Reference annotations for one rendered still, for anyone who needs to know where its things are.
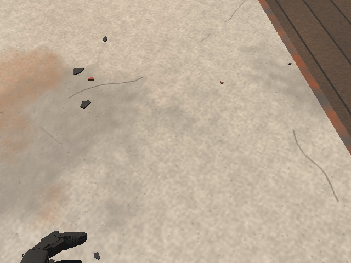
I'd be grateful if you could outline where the left robot hand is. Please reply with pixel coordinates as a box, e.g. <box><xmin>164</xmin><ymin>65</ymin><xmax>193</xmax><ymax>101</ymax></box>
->
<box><xmin>21</xmin><ymin>231</ymin><xmax>87</xmax><ymax>263</ymax></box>

